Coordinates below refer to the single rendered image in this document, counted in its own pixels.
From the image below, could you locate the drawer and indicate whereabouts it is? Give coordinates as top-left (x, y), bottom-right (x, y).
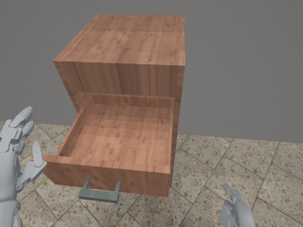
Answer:
top-left (30, 93), bottom-right (174, 198)

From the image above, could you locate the right robot hand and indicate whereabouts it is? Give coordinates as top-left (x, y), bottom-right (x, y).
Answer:
top-left (219, 183), bottom-right (256, 227)

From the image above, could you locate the cabinet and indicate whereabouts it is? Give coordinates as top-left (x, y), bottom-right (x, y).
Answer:
top-left (53, 14), bottom-right (186, 187)

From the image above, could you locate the left robot forearm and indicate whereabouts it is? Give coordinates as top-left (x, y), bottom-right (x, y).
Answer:
top-left (0, 199), bottom-right (23, 227)

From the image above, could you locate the left robot hand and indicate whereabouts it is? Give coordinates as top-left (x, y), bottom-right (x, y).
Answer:
top-left (0, 106), bottom-right (47, 201)

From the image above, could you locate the handle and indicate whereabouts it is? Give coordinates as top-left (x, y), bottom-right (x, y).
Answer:
top-left (78, 177), bottom-right (121, 203)

